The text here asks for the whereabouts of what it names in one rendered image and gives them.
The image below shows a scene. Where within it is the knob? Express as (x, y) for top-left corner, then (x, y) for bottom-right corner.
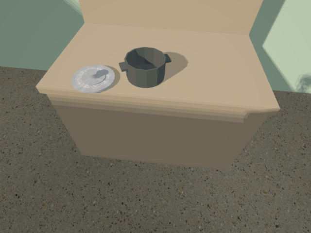
(86, 69), (98, 78)

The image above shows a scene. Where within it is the table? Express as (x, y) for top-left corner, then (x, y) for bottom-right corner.
(36, 0), (280, 171)

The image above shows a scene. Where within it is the pot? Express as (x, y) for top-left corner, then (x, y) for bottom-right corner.
(119, 47), (172, 88)

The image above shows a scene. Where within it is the lid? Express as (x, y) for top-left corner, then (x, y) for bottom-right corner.
(71, 65), (115, 93)

